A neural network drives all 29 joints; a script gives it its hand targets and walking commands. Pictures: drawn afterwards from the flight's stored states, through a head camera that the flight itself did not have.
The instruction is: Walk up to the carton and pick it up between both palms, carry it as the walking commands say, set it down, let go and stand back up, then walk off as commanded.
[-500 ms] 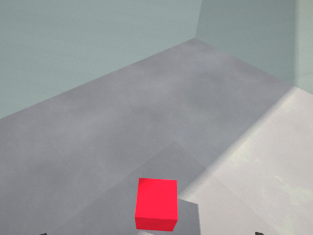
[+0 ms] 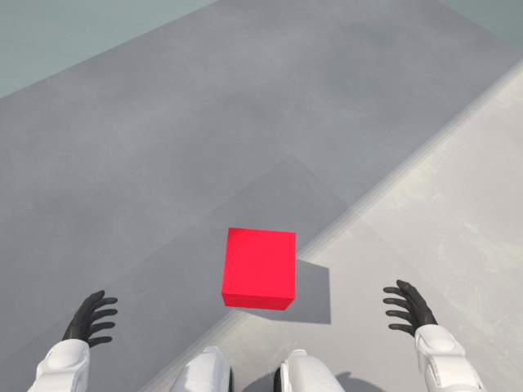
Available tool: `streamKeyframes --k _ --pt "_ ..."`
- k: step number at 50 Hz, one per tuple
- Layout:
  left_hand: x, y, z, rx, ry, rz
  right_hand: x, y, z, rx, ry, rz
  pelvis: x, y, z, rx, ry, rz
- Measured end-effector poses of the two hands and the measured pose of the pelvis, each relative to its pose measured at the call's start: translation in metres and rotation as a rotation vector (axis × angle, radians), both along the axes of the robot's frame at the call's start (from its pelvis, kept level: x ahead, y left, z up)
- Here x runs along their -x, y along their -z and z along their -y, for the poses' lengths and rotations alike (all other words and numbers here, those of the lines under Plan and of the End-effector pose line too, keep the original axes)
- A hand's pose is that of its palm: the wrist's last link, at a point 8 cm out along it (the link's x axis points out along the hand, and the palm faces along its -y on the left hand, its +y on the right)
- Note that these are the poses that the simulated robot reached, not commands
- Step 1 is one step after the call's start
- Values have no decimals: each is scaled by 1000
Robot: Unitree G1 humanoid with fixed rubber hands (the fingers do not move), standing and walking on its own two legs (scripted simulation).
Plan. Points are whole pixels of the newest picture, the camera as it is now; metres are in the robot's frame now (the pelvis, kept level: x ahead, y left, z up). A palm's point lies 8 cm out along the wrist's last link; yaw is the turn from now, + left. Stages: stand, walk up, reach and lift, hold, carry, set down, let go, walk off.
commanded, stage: reach and lift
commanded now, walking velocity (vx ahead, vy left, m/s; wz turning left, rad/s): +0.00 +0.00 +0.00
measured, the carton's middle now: (258, 271) +0.43 -0.01 -0.61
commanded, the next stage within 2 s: none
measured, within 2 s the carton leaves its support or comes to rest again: neither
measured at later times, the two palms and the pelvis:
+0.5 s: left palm (125, 264) +0.32 +0.25 -0.14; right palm (380, 263) +0.34 -0.22 -0.13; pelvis -0.06 -0.02 -0.05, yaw +1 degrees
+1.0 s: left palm (162, 209) +0.46 +0.22 -0.19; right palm (344, 218) +0.46 -0.18 -0.19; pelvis -0.05 +0.00 -0.07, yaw +0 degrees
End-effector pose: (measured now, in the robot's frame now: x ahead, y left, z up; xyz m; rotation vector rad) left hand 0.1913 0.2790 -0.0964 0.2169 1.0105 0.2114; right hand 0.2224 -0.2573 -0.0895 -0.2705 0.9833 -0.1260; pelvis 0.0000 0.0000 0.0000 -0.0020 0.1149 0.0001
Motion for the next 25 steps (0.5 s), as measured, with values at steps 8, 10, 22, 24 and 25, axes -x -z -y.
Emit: streamKeyframes --k 8,10,22,24,25 --pt "-52 9 13 17 27 100 -42 14 -5 -9 -6 87 16 20 9 -6 -6 -89" --pt "-62 12 15 23 33 112 -49 16 -5 -13 1 99 20 24 12 -7 -5 -111" --pt "-116 40 24 76 40 163 -99 39 -26 -56 23 161 53 49 20 0 -12 -241" --pt "-127 43 27 85 44 174 -111 42 -31 -64 30 177 58 52 19 5 -16 -263" --pt "-133 45 29 91 45 183 -116 44 -33 -69 33 185 59 54 19 7 -17 -274"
